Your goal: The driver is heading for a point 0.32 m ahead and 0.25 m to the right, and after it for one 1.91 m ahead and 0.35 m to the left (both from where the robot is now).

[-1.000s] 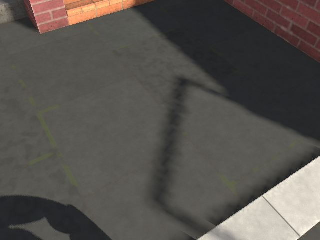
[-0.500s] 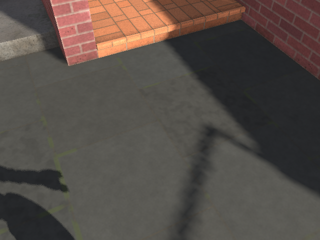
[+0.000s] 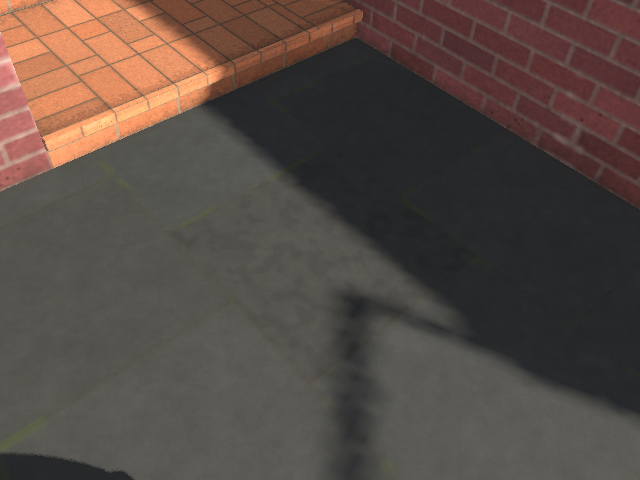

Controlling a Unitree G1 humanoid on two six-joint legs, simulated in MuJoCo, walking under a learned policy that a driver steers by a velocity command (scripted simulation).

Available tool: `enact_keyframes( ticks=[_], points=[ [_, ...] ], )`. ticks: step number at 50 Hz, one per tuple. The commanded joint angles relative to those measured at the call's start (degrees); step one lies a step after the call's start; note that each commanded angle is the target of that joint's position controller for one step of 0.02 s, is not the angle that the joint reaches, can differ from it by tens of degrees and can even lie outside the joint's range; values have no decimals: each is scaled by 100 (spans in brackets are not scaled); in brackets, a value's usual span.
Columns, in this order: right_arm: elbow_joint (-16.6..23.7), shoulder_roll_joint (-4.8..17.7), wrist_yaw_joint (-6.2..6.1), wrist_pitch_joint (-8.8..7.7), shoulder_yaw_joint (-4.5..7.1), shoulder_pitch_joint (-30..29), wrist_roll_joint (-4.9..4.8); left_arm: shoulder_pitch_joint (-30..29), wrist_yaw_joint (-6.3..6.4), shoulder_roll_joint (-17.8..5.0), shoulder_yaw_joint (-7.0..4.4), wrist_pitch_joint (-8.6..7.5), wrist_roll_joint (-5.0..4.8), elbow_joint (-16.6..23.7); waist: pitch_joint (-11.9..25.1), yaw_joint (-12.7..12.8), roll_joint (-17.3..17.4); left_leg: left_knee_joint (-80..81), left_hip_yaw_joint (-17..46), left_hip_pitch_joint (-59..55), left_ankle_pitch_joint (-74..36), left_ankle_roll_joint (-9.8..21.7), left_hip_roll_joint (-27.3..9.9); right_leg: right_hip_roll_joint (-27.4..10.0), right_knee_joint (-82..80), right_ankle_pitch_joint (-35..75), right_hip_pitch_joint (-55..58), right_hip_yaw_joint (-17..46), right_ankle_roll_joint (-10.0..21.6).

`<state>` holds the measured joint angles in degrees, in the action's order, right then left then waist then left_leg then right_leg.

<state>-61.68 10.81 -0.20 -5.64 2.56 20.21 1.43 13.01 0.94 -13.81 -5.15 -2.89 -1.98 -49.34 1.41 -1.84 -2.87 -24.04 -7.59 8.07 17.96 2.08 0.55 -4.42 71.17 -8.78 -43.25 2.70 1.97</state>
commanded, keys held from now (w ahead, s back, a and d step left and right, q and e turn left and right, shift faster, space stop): w+e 0.18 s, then e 0.20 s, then q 0.62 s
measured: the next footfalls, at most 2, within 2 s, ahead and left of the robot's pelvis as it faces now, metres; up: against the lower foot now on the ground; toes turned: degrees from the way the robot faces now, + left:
right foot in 0.26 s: +0.30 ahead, -0.12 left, +0.00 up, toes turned -12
left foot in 0.80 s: +0.38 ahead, +0.08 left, +0.00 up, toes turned -8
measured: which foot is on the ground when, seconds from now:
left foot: down 0.00-0.24, up 0.26-0.78, down 0.80-1.00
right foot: up 0.00-0.24, down 0.26-0.82, up 0.84-1.00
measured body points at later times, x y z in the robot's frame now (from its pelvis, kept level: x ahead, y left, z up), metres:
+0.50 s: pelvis +0.22 -0.05 +0.00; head +0.27 -0.07 +0.45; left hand +0.42 +0.18 -0.11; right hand +0.30 -0.35 -0.12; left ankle +0.32 +0.12 -0.66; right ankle +0.26 -0.11 -0.74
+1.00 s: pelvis +0.32 -0.01 +0.01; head +0.38 +0.01 +0.45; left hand +0.51 +0.26 -0.11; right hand +0.43 -0.31 -0.09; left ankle +0.34 +0.09 -0.74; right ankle +0.29 -0.15 -0.66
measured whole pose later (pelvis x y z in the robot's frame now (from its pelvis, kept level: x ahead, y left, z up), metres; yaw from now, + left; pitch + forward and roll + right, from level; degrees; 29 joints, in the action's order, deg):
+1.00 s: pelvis +0.32 -0.01 +0.01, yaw -3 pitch +4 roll -2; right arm -42.9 16.7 -0.9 0.3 4.8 10.3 -0.8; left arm 4.4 2.6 -17.3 -5.2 0.7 -0.1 -42.8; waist -2.5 -1.0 -0.9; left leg -25.8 5.3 17.3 12.0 2.4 2.1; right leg 2.1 59.7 -26.2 -30.2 2.8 -3.7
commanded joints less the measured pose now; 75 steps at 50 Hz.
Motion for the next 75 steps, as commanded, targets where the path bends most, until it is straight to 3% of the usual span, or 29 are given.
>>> enact_keyframes(
  ticks=[1,7,10,12,13,14,15,16,17,19,26,30,34,38,40,41,42,43,44,46,61,62,63,64,65,66,68,70,75],
  points=[
    [440,985,-208,-106,167,-399,14,-425,-104,-20,5,-36,52,549,-404,112,654,1311,597,50,-3126,394,-1424,-93,-1842,895,55,90,-30],
    [355,1100,-270,66,277,221,-145,-1493,-404,81,82,26,59,1070,-700,-164,400,1203,-53,-1187,-3869,323,-1717,64,-3210,870,-13,-519,292],
    [534,1322,-298,203,360,21,-168,-1348,-478,-162,-21,47,87,1179,-419,140,735,231,-431,-1409,-6496,239,-1671,558,-3332,145,888,-1036,535],
    [723,1459,-311,285,402,-251,-184,-96,-459,-650,-240,39,97,908,241,817,845,-1603,-463,-985,-7124,95,-1478,930,-3858,404,2660,-1057,786],
    [876,1403,-279,225,384,-400,-183,692,-330,-1056,-402,56,160,731,688,1208,447,-3298,-466,292,-5204,-218,-1109,528,-4295,1599,4359,-234,1070],
    [1144,553,-131,78,137,173,117,458,-222,-1619,-421,45,231,784,1257,385,-1071,-5555,-38,2791,1725,-568,91,-1197,-3925,4157,6458,2434,2081],
    [1210,966,-17,-121,180,25,-84,757,-215,-1497,-359,42,274,917,2429,698,-420,-6265,1323,3009,2077,-495,187,-1697,-4483,3799,6642,3617,2576],
    [1407,1137,-9,-166,253,-587,-299,347,-214,-1230,-280,19,260,994,1696,694,-69,-6039,1421,3285,1515,-402,-89,-1425,-4667,3909,5946,2808,2275],
    [1455,1110,-57,-150,257,-755,-272,-99,-212,-996,-227,-4,129,1020,911,437,371,-5520,1289,3302,1035,-409,-304,-1084,-4853,3661,4983,2128,1962],
    [1485,1198,-153,29,349,-673,-112,-564,-176,-824,-159,12,117,1143,465,59,557,-4922,1256,2685,647,-491,-535,-746,-5152,3342,3566,1615,1693],
    [1467,712,-182,338,229,-653,-94,-512,-62,-509,37,-9,311,818,715,-38,-69,-2748,1084,1750,-883,-609,-734,-318,-5325,3683,2792,227,1178],
    [1610,908,-132,400,241,-1194,-208,-454,-10,-670,43,15,404,619,433,207,-188,-1818,1097,1536,-1282,-542,-684,-487,-5571,2433,2960,236,1002],
    [1925,1126,-84,453,308,-1517,-209,-275,86,-929,-49,174,300,517,158,339,-255,-1761,1021,2192,-22,-446,-517,-966,-5225,2174,3767,604,1187],
    [2014,932,63,454,265,-1377,-253,-312,265,-967,-88,386,158,628,188,236,-241,-1092,746,2096,150,-275,-308,-1182,-4614,2925,4359,684,1084],
    [1953,1092,125,420,313,-1051,-221,-289,304,-991,-117,425,104,658,398,44,-28,-19,875,1019,-1617,6,-251,-758,-3916,2860,4000,197,591],
    [1980,1660,78,420,467,-814,-147,-345,281,-831,-91,353,236,842,699,122,928,-94,2025,20,-3877,429,-1012,-147,-2778,1811,3066,-369,147],
    [1964,2007,42,446,572,-583,-109,-703,241,-650,-45,268,376,1061,709,-19,2034,-19,3475,-896,-5971,1516,-2076,870,-1548,-1812,1260,-684,-351],
    [1977,1562,17,424,440,-286,-88,-864,168,-672,-39,217,364,1058,1103,-250,1478,-7,3571,-1307,-5889,1838,-2208,822,-612,-3044,773,69,-393],
    [2018,1513,-4,397,433,-495,-102,-796,115,-705,-62,219,223,1019,931,-116,1069,-86,3121,-1286,-5592,1618,-1937,674,-220,-2769,487,219,-407],
    [2158,1487,-65,441,449,-930,-242,-812,160,-741,-90,282,212,966,634,44,663,-25,2707,-979,-4874,1223,-1528,500,-487,-2092,272,239,-507],
    [2685,1584,-195,800,481,-1468,-312,-433,-23,-791,-156,96,133,976,480,372,1348,-279,3432,395,-2230,638,-643,744,-4793,-147,2821,89,-459],
    [2726,1404,-214,801,431,-1341,-278,-274,-9,-1008,-229,87,181,944,549,335,1076,-621,3276,836,-1293,375,-387,224,-5053,358,3466,414,-266],
    [2712,1022,-192,788,328,-963,-154,-287,46,-1387,-287,126,281,1046,671,73,-314,-1982,2381,1627,820,33,342,-1095,-5153,1564,4087,1627,254],
    [2905,1295,-180,714,417,-872,-195,-256,5,-1546,-298,140,492,1033,522,-18,-1350,-3163,1835,2551,2272,-225,764,-2011,-5298,2386,3829,2948,1308],
    [2805,1711,-167,682,539,-800,-194,-454,9,-1295,-237,115,447,1153,415,-5,-907,-4188,1820,2688,1975,-377,339,-2042,-5364,2021,3643,2742,1562],
    [2676,1866,-163,723,612,-812,-245,-717,32,-982,-156,120,387,1203,231,-33,-560,-4526,1738,2673,1508,-454,233,-1590,-5299,1600,3441,1989,1266],
    [2588,1612,-189,856,577,-767,-241,-937,89,-828,-91,174,243,1253,28,-13,-435,-4840,1550,2761,887,-650,150,-1063,-5262,1213,3358,1163,942],
    [2755,1350,-138,873,495,-954,-290,-749,162,-877,-85,230,265,1207,-26,114,-556,-4527,1229,2731,564,-749,107,-845,-5326,1348,3396,642,947],
    [3101,1114,-47,855,359,-1358,-247,-418,195,-1194,-202,310,261,1141,290,409,-729,-3018,917,2380,625,-769,-227,-1207,-5251,1665,4009,359,1105]
  ],
)
Velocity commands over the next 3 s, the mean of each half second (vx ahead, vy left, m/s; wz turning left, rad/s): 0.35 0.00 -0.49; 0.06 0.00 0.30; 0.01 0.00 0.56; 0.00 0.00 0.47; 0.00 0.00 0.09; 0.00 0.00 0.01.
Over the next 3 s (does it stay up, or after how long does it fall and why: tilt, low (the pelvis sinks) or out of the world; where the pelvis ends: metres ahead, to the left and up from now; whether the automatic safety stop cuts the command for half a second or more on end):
stays up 0.35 -0.03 0.00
